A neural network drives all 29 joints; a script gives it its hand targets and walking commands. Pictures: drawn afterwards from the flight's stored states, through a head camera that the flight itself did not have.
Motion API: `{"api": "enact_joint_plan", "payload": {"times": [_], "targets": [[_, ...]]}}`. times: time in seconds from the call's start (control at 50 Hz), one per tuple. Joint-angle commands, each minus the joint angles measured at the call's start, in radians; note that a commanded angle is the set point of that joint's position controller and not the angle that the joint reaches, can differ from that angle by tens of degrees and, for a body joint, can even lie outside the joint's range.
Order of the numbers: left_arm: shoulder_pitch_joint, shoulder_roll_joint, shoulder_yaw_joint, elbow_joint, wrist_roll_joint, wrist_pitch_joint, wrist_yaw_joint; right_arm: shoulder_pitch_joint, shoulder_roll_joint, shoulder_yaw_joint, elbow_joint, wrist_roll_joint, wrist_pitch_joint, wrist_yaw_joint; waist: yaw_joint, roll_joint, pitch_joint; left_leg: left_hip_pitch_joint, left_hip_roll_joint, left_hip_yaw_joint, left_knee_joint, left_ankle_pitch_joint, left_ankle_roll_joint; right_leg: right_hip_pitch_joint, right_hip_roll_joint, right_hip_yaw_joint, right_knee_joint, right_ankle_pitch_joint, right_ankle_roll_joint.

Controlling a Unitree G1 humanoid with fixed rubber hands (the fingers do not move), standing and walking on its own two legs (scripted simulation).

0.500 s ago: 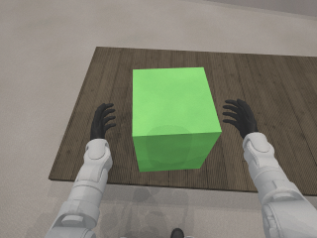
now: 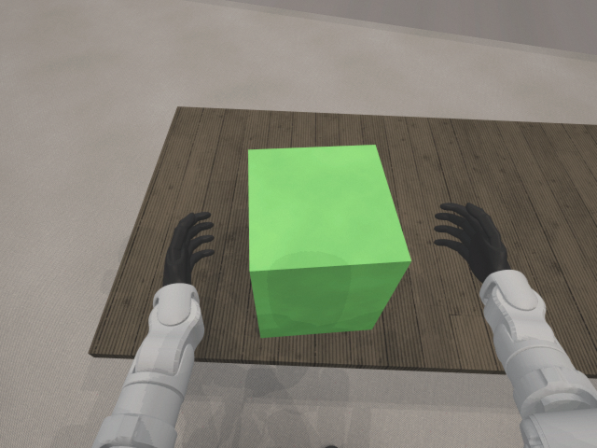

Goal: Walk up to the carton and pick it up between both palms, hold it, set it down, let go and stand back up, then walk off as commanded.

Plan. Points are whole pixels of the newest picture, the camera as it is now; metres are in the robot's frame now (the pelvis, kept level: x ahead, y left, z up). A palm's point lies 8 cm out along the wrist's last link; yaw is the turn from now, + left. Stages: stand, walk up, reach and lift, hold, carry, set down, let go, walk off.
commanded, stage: set down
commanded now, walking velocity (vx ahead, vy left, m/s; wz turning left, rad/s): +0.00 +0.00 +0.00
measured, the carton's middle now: (314, 246) +0.42 +0.01 -0.05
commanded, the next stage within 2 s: let go in 1.96 s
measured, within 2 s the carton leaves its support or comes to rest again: neither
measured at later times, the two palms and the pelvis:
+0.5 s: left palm (179, 295) +0.29 +0.18 +0.02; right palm (490, 303) +0.32 -0.23 +0.01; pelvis +0.01 +0.02 +0.00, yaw -1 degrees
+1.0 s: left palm (181, 329) +0.25 +0.18 +0.00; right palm (504, 360) +0.25 -0.25 -0.02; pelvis +0.01 +0.03 +0.00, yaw -3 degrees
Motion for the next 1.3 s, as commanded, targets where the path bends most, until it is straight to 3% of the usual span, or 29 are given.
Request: {"api": "enact_joint_plan", "payload": {"times": [0.0,0.04,0.14,0.16,0.18,0.2,0.22,0.24,0.26,0.28,0.3,0.32,0.36,0.44,0.56,0.58,0.66,0.68,0.7,0.72,0.78,0.8,0.86,0.9,0.92,1.04,1.06,1.16,1.28], "targets": [[-0.171,-0.004,-0.012,-0.194,0.021,-0.002,-0.006,-0.188,-0.193,-0.032,-0.102,0.020,-0.018,0.016,-0.010,-0.080,-0.406,-0.079,-0.100,0.037,-0.072,0.285,0.033,0.604,0.035,0.107,0.006,0.187,0.008],[-0.373,0.028,-0.009,-0.177,0.006,0.004,0.004,-0.390,-0.197,-0.091,-0.122,-0.019,0.006,0.007,-0.045,-0.094,-0.394,-0.178,-0.107,0.037,-0.066,0.154,0.051,0.575,0.014,0.120,-0.011,-0.006,0.015],[-0.152,0.020,0.021,-0.227,0.045,0.000,0.012,-0.189,-0.171,-0.062,-0.179,-0.002,0.005,0.013,-0.012,-0.083,-0.376,-0.163,-0.116,0.042,-0.072,0.217,0.048,0.653,-0.004,0.152,-0.008,0.101,0.013],[-0.521,0.100,0.014,-0.149,0.009,0.032,0.011,-0.531,-0.231,-0.132,-0.212,-0.061,0.037,0.000,-0.035,-0.104,-0.435,-0.233,-0.120,0.048,-0.080,0.072,0.056,0.589,-0.009,0.168,0.002,-0.006,0.019],[-0.009,-0.059,-0.011,-0.167,0.052,0.008,0.015,-0.011,-0.161,-0.059,-0.078,-0.015,0.018,0.021,-0.034,-0.101,-0.297,-0.113,-0.108,0.020,-0.100,0.214,0.059,0.631,0.003,0.142,-0.018,0.045,0.015],[-0.470,0.102,0.006,-0.221,0.017,0.034,0.014,-0.479,-0.224,-0.130,-0.191,-0.036,0.036,0.006,-0.027,-0.052,-0.407,-0.190,-0.113,0.048,-0.097,0.102,0.041,0.571,0.004,0.132,-0.001,0.011,0.011],[-0.049,-0.053,-0.030,-0.213,0.051,0.028,0.019,-0.041,-0.161,-0.040,-0.084,-0.012,0.027,0.031,-0.023,-0.101,-0.278,-0.082,-0.102,0.035,-0.106,0.192,0.053,0.602,0.009,0.122,-0.026,0.034,0.012],[-0.401,0.058,-0.007,-0.162,0.041,0.052,0.009,-0.389,-0.226,-0.134,-0.176,-0.072,0.037,0.012,-0.037,-0.080,-0.337,-0.187,-0.106,0.048,-0.113,0.097,0.048,0.573,0.013,0.119,0.003,0.023,0.005],[-0.027,-0.050,-0.018,-0.187,0.065,0.038,0.017,-0.031,-0.177,-0.071,-0.096,-0.017,0.020,0.026,-0.033,-0.095,-0.274,-0.080,-0.104,0.028,-0.107,0.212,0.049,0.611,0.012,0.119,-0.016,0.063,0.006],[-0.275,0.035,0.015,-0.221,0.044,0.048,0.014,-0.315,-0.205,-0.123,-0.187,-0.047,0.014,0.021,-0.006,-0.100,-0.357,-0.133,-0.099,0.055,-0.103,0.173,0.042,0.560,0.018,0.114,0.006,0.075,-0.005],[0.179,-0.121,-0.031,-0.225,0.093,0.036,0.008,0.184,-0.133,-0.038,-0.032,-0.006,-0.007,0.037,-0.021,-0.054,-0.229,-0.002,-0.091,0.019,-0.110,0.310,0.035,0.634,0.029,0.095,-0.003,0.212,-0.015],[-0.395,0.048,-0.018,-0.315,0.032,0.048,0.008,-0.408,-0.237,-0.158,-0.253,-0.054,-0.006,0.018,-0.035,-0.048,-0.435,-0.080,-0.096,0.039,-0.101,0.231,0.029,0.572,0.035,0.091,0.021,0.174,-0.017],[-0.357,0.030,-0.039,-0.262,0.006,0.043,0.026,-0.371,-0.244,-0.194,-0.213,-0.061,0.003,0.019,-0.043,-0.051,-0.380,-0.131,-0.105,0.051,-0.108,0.116,0.044,0.501,0.010,0.105,0.000,0.008,0.004],[0.047,-0.080,-0.071,-0.321,0.071,0.020,0.007,0.025,-0.194,-0.140,-0.144,-0.047,-0.062,0.037,-0.053,-0.042,-0.309,0.100,-0.086,0.029,-0.068,0.471,0.003,0.552,0.054,0.070,0.019,0.329,-0.032],[-0.166,0.005,-0.053,-0.339,0.017,0.012,0.026,-0.216,-0.253,-0.184,-0.261,-0.063,-0.074,0.034,-0.027,-0.108,-0.344,-0.024,-0.094,0.068,-0.092,0.255,0.023,0.536,0.042,0.088,0.014,0.161,-0.015],[0.163,-0.094,-0.069,-0.340,0.043,-0.029,0.030,0.116,-0.163,-0.106,-0.222,-0.029,-0.100,0.046,-0.009,-0.134,-0.297,0.011,-0.105,0.048,-0.092,0.330,0.032,0.615,0.030,0.098,0.007,0.262,-0.009],[-0.051,-0.030,-0.074,-0.239,0.023,-0.020,0.027,-0.061,-0.207,-0.129,-0.160,-0.033,-0.074,0.045,-0.031,-0.105,-0.274,-0.052,-0.104,0.061,-0.103,0.178,0.045,0.557,0.021,0.115,0.008,0.123,-0.005],[0.303,-0.111,-0.069,-0.232,0.067,-0.027,0.020,0.267,-0.163,-0.079,-0.095,-0.020,-0.090,0.054,0.002,-0.094,-0.173,0.006,-0.093,0.067,-0.121,0.238,0.036,0.608,0.026,0.118,-0.017,0.155,-0.019],[-0.060,-0.027,-0.103,-0.338,0.018,-0.034,0.016,-0.044,-0.205,-0.148,-0.201,-0.034,-0.101,0.043,-0.027,-0.070,-0.298,0.017,-0.097,0.077,-0.091,0.231,0.024,0.553,0.034,0.115,0.009,0.153,-0.014],[0.261,-0.114,-0.114,-0.247,0.050,-0.040,0.010,0.278,-0.147,-0.081,-0.086,-0.012,-0.112,0.055,-0.036,-0.107,-0.189,0.078,-0.099,0.050,-0.092,0.272,0.029,0.554,0.030,0.108,-0.017,0.191,-0.010],[-0.136,0.015,-0.077,-0.270,-0.004,-0.048,0.033,-0.117,-0.249,-0.171,-0.173,-0.060,-0.103,0.035,-0.058,-0.086,-0.294,-0.047,-0.103,0.059,-0.109,0.134,0.035,0.450,0.015,0.104,0.002,0.025,0.005],[0.136,-0.053,-0.081,-0.280,0.021,-0.043,0.039,0.109,-0.172,-0.130,-0.147,-0.039,-0.103,0.042,-0.005,-0.059,-0.200,-0.017,-0.096,0.067,-0.123,0.153,0.040,0.508,0.008,0.113,-0.018,0.047,-0.010],[0.324,-0.079,-0.097,-0.251,0.047,-0.060,0.006,0.282,-0.158,-0.109,-0.157,-0.034,-0.135,0.044,-0.024,-0.111,-0.192,0.088,-0.098,0.061,-0.078,0.283,0.021,0.536,0.031,0.120,-0.013,0.179,-0.015],[-0.004,-0.023,-0.121,-0.291,0.001,-0.069,0.032,0.006,-0.234,-0.171,-0.183,-0.038,-0.130,0.055,-0.031,-0.052,-0.262,0.040,-0.092,0.047,-0.087,0.210,0.017,0.433,0.033,0.096,0.011,0.092,-0.006],[0.266,-0.098,-0.119,-0.200,0.021,-0.069,0.024,0.270,-0.203,-0.114,-0.054,-0.032,-0.122,0.057,-0.025,-0.086,-0.156,0.102,-0.081,0.039,-0.111,0.226,0.027,0.450,0.034,0.098,-0.014,0.109,-0.008],[0.078,-0.008,-0.097,-0.323,0.032,-0.095,0.034,0.085,-0.186,-0.154,-0.248,-0.025,-0.140,0.043,0.001,-0.065,-0.165,0.015,-0.094,0.080,-0.110,0.157,0.031,0.481,0.027,0.099,-0.010,0.074,-0.005],[0.279,-0.058,-0.106,-0.238,0.040,-0.091,0.027,0.320,-0.148,-0.094,-0.166,-0.022,-0.137,0.045,-0.003,-0.128,-0.109,0.054,-0.092,0.063,-0.125,0.189,0.038,0.488,0.027,0.107,-0.020,0.100,-0.004],[0.100,-0.022,-0.117,-0.304,-0.004,-0.117,0.032,0.120,-0.190,-0.144,-0.277,-0.030,-0.153,0.050,0.002,-0.096,-0.153,0.045,-0.075,0.049,-0.114,0.100,0.034,0.420,0.026,0.091,-0.006,0.014,-0.006],[0.275,-0.031,-0.113,-0.294,0.031,-0.133,0.015,0.368,-0.116,-0.112,-0.272,-0.048,-0.157,0.022,-0.014,-0.126,-0.128,0.112,-0.088,0.060,-0.121,0.137,0.030,0.447,0.013,0.100,-0.027,0.071,-0.004]]}}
